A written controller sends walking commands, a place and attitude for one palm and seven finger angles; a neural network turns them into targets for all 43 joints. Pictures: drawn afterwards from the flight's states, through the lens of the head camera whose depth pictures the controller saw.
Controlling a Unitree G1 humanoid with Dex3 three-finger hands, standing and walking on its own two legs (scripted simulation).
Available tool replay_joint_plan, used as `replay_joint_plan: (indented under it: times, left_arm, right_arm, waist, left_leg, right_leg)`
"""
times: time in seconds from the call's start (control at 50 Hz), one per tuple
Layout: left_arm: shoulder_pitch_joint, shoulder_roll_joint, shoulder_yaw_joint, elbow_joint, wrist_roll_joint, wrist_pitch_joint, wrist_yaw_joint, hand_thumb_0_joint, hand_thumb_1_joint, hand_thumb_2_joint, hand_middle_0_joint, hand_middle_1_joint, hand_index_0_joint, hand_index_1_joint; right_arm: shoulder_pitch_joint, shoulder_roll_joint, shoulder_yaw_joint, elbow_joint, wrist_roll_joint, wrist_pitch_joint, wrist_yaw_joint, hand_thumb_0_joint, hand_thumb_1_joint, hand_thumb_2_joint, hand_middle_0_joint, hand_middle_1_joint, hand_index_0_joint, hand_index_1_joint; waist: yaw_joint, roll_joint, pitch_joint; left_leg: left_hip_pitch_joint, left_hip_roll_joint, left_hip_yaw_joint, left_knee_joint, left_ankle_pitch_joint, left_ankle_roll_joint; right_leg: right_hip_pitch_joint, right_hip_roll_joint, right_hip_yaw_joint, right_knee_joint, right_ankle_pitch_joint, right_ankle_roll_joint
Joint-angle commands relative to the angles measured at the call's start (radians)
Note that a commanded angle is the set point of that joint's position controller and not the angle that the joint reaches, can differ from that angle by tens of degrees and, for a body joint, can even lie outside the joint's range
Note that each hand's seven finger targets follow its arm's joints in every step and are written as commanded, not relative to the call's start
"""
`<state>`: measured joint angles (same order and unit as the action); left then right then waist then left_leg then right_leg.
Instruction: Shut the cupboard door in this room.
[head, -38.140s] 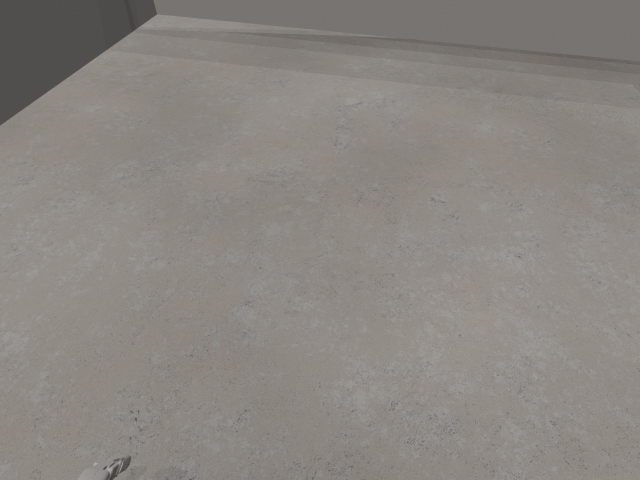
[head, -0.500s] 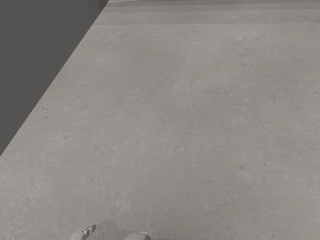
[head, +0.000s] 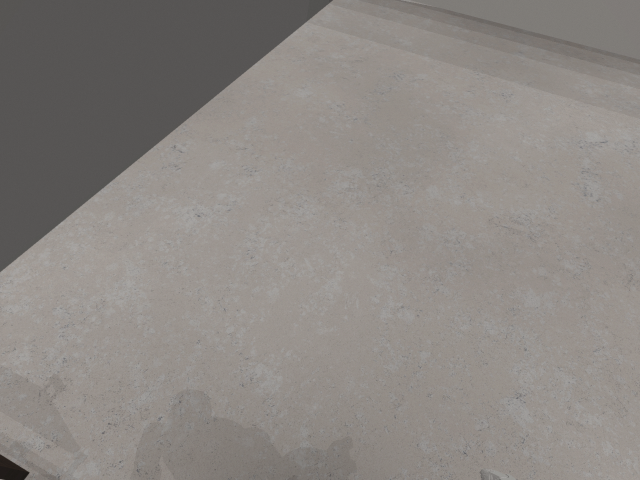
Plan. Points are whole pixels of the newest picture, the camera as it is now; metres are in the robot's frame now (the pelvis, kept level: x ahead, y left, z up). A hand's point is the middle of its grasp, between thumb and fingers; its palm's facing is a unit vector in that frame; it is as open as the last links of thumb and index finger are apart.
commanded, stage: turn or walk to find it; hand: left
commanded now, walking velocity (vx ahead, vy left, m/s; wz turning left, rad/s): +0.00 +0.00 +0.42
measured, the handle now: out of the picture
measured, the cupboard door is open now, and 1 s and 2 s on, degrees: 92 92 92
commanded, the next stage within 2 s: stand and wait in 0.98 s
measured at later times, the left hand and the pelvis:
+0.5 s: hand out of the picture +0.05 +0.15 -0.14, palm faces +0.23 -0.93 -0.29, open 7.3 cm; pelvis +0.00 -0.05 +0.01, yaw +13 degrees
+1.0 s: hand out of the picture -0.08 +0.20 -0.17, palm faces +0.48 -0.84 -0.24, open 7.4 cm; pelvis -0.01 -0.01 +0.01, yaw +25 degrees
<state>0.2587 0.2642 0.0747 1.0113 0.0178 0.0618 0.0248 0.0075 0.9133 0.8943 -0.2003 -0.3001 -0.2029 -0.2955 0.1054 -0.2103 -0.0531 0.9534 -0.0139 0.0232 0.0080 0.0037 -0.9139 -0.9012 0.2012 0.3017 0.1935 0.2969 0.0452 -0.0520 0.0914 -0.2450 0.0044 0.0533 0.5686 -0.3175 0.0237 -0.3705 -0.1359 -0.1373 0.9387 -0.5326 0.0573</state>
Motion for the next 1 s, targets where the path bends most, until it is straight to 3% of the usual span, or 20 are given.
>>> replay_joint_plan:
  times: [0.0,0.08,0.18,0.24,0.28,0.3,0.32,0.34,0.38,0.44,0.56,0.68,0.72,0.76,0.78,0.8,0.82,0.84,0.88,0.98]
  left_arm:
    - [-0.061,0.059,0.008,-0.096,0.0,-0.028,-0.018,0.0,0.9,0.9,-0.2,-0.3,-0.2,-0.3]
    - [-0.048,0.052,0.004,-0.093,-0.002,-0.029,-0.019,0.0,0.9,0.9,-0.2,-0.3,-0.2,-0.3]
    - [-0.101,0.034,-0.002,-0.129,-0.006,-0.032,-0.015,0.0,0.9,0.9,-0.2,-0.3,-0.2,-0.3]
    - [-0.062,0.035,-0.004,-0.126,-0.013,-0.045,-0.013,0.0,0.9,0.9,-0.2,-0.3,-0.2,-0.3]
    - [0.023,0.05,0.001,-0.101,-0.012,-0.061,-0.01,0.0,0.9,0.9,-0.2,-0.3,-0.2,-0.3]
    - [0.063,0.111,0.011,-0.096,0.0,-0.074,-0.004,0.0,0.9,0.9,-0.2,-0.3,-0.2,-0.3]
    - [0.073,0.197,0.028,-0.1,0.012,-0.078,0.003,0.0,0.9,0.9,-0.2,-0.3,-0.2,-0.3]
    - [0.065,0.192,0.025,-0.112,0.002,-0.071,0.006,0.0,0.9,0.9,-0.2,-0.3,-0.2,-0.3]
    - [-0.055,0.127,0.022,-0.139,-0.002,-0.074,0.01,0.0,0.9,0.9,-0.2,-0.3,-0.2,-0.3]
    - [-0.094,0.073,0.006,-0.153,-0.002,-0.078,0.007,0.0,0.9,0.9,-0.2,-0.3,-0.2,-0.3]
    - [0.02,0.099,0.016,-0.118,0.006,-0.082,0.009,0.0,0.9,0.9,-0.2,-0.3,-0.2,-0.3]
    - [0.061,0.138,0.031,-0.091,0.012,-0.073,0.006,0.0,0.9,0.9,-0.2,-0.3,-0.2,-0.3]
    - [0.046,0.146,0.032,-0.084,0.01,-0.07,0.004,0.0,0.9,0.9,-0.2,-0.3,-0.2,-0.3]
    - [0.01,0.141,0.033,-0.085,0.0,-0.064,0.004,0.0,0.9,0.9,-0.2,-0.3,-0.2,-0.3]
    - [0.015,0.11,0.027,-0.098,-0.007,-0.056,0.0,0.0,0.9,0.9,-0.2,-0.3,-0.2,-0.3]
    - [0.003,0.041,0.007,-0.128,-0.014,-0.052,-0.006,0.0,0.9,0.9,-0.2,-0.3,-0.2,-0.3]
    - [-0.056,0.039,-0.005,-0.143,-0.006,-0.04,-0.001,0.0,0.9,0.9,-0.2,-0.3,-0.2,-0.3]
    - [-0.089,0.047,-0.003,-0.134,-0.004,-0.029,0.001,0.0,0.9,0.9,-0.2,-0.3,-0.2,-0.3]
    - [-0.093,0.057,0.007,-0.112,-0.001,-0.027,-0.009,0.0,0.9,0.9,-0.2,-0.3,-0.2,-0.3]
    - [-0.047,0.043,0.001,-0.084,-0.001,-0.03,-0.017,0.0,0.9,0.9,-0.2,-0.3,-0.2,-0.3]
  right_arm:
    - [0.049,-0.185,-0.033,-0.038,-0.008,-0.012,-0.03,0.0,-0.9,-0.9,0.2,0.3,0.2,0.3]
    - [0.073,-0.185,-0.036,-0.041,-0.003,-0.018,-0.027,0.0,-0.9,-0.9,0.2,0.3,0.2,0.3]
    - [0.089,-0.187,-0.048,-0.042,-0.01,-0.01,-0.023,0.0,-0.9,-0.9,0.2,0.3,0.2,0.3]
    - [0.069,-0.189,-0.052,-0.05,-0.01,-0.005,-0.02,0.0,-0.9,-0.9,0.2,0.3,0.2,0.3]
    - [0.046,-0.172,-0.052,-0.06,-0.001,-0.005,-0.019,0.0,-0.9,-0.9,0.2,0.3,0.2,0.3]
    - [0.063,-0.122,-0.048,-0.065,0.008,-0.007,-0.013,0.0,-0.9,-0.9,0.2,0.3,0.2,0.3]
    - [0.057,-0.059,-0.036,-0.096,0.007,-0.007,-0.009,0.0,-0.9,-0.9,0.2,0.3,0.2,0.3]
    - [0.038,-0.113,-0.048,-0.098,0.004,0.007,-0.013,0.0,-0.9,-0.9,0.2,0.3,0.2,0.3]
    - [0.074,-0.112,-0.058,-0.043,-0.004,0.027,-0.006,0.0,-0.9,-0.9,0.2,0.3,0.2,0.3]
    - [0.122,-0.089,-0.053,-0.008,-0.006,0.032,0.009,0.0,-0.9,-0.9,0.2,0.3,0.2,0.3]
    - [0.046,-0.07,-0.035,-0.021,-0.003,0.03,0.008,0.0,-0.9,-0.9,0.2,0.3,0.2,0.3]
    - [0.002,-0.052,-0.014,-0.037,0.007,0.012,0.004,0.0,-0.9,-0.9,0.2,0.3,0.2,0.3]
    - [0.031,-0.058,-0.012,-0.033,0.008,0.006,0.002,0.0,-0.9,-0.9,0.2,0.3,0.2,0.3]
    - [0.096,-0.08,-0.019,-0.018,0.005,-0.004,0.003,0.0,-0.9,-0.9,0.2,0.3,0.2,0.3]
    - [0.132,-0.142,-0.032,-0.014,0.0,-0.015,0.001,0.0,-0.9,-0.9,0.2,0.3,0.2,0.3]
    - [0.177,-0.238,-0.057,-0.014,-0.006,-0.018,-0.006,0.0,-0.9,-0.9,0.2,0.3,0.2,0.3]
    - [0.21,-0.268,-0.063,0.003,-0.001,-0.005,-0.013,0.0,-0.9,-0.9,0.2,0.3,0.2,0.3]
    - [0.18,-0.232,-0.052,0.006,-0.004,-0.006,-0.019,0.0,-0.9,-0.9,0.2,0.3,0.2,0.3]
    - [0.079,-0.193,-0.041,-0.024,-0.009,-0.008,-0.03,0.0,-0.9,-0.9,0.2,0.3,0.2,0.3]
    - [0.076,-0.173,-0.034,-0.032,-0.003,-0.021,-0.029,0.0,-0.9,-0.9,0.2,0.3,0.2,0.3]
  waist:
    - [-0.052,0.236,-0.076]
    - [-0.053,0.183,-0.106]
    - [-0.072,0.223,-0.097]
    - [-0.055,0.238,-0.126]
    - [-0.008,0.181,-0.163]
    - [0.005,0.012,-0.194]
    - [0.014,-0.279,-0.161]
    - [0.022,-0.197,-0.142]
    - [-0.034,-0.141,-0.063]
    - [-0.061,-0.113,-0.06]
    - [-0.009,-0.108,-0.084]
    - [0.02,-0.153,-0.121]
    - [-0.001,-0.156,-0.141]
    - [-0.048,-0.092,-0.162]
    - [-0.072,0.063,-0.191]
    - [-0.098,0.345,-0.188]
    - [-0.116,0.317,-0.176]
    - [-0.109,0.279,-0.131]
    - [-0.073,0.269,-0.054]
    - [-0.051,0.166,-0.107]
  left_leg:
    - [0.115,0.245,-0.255,-0.246,0.456,0.127]
    - [0.144,0.222,-0.242,-0.243,0.462,0.125]
    - [0.105,0.218,-0.3,-0.218,0.446,0.139]
    - [0.067,0.197,-0.333,-0.157,0.515,0.127]
    - [-0.026,0.145,-0.31,-0.064,0.405,0.071]
    - [-0.155,0.06,-0.232,0.065,0.187,0.007]
    - [-0.333,-0.077,-0.094,0.291,-0.234,-0.056]
    - [-0.297,-0.038,-0.137,0.466,-0.294,-0.051]
    - [-0.3,-0.007,-0.161,0.64,-0.17,-0.055]
    - [-0.304,0.015,-0.121,0.669,-0.042,-0.075]
    - [-0.286,0.031,-0.06,0.455,-0.1,-0.104]
    - [-0.187,0.024,0.012,0.19,-0.146,-0.084]
    - [-0.122,0.016,0.034,0.089,-0.09,-0.075]
    - [0.052,0.023,0.038,-0.123,0.106,-0.061]
    - [0.208,0.11,-0.076,-0.195,0.275,-0.022]
    - [0.319,0.357,-0.408,-0.219,0.627,0.109]
    - [0.247,0.424,-0.397,-0.227,0.705,0.189]
    - [0.155,0.382,-0.353,-0.254,0.535,0.19]
    - [0.091,0.299,-0.317,-0.261,0.416,0.164]
    - [0.142,0.226,-0.243,-0.255,0.434,0.13]
  right_leg:
    - [-0.172,0.012,0.099,0.166,0.087,0.014]
    - [-0.154,0.032,0.095,0.111,0.119,0.03]
    - [-0.086,0.06,0.084,-0.076,0.076,0.03]
    - [0.038,0.095,0.064,-0.271,0.123,0.021]
    - [0.222,0.082,0.061,-0.511,0.332,0.016]
    - [0.368,-0.058,0.184,-0.607,0.409,-0.016]
    - [0.411,-0.302,0.437,-0.627,0.584,-0.127]
    - [0.28,-0.369,0.421,-0.633,0.647,-0.203]
    - [0.166,-0.265,0.327,-0.664,0.445,-0.189]
    - [0.185,-0.178,0.153,-0.639,0.482,-0.137]
    - [0.306,-0.207,0.103,-0.6,0.663,-0.173]
    - [0.356,-0.232,0.069,-0.523,0.814,-0.194]
    - [0.342,-0.232,0.049,-0.486,0.812,-0.175]
    - [0.246,-0.208,-0.01,-0.385,0.692,-0.111]
    - [0.106,-0.147,-0.056,-0.243,0.534,-0.056]
    - [-0.156,-0.004,-0.074,-0.044,-0.01,0.017]
    - [-0.155,0.007,0.019,0.072,-0.153,0.012]
    - [-0.133,-0.006,0.071,0.115,-0.106,0.003]
    - [-0.167,-0.002,0.099,0.151,0.008,0.008]
    - [-0.147,0.031,0.097,0.119,0.12,0.026]
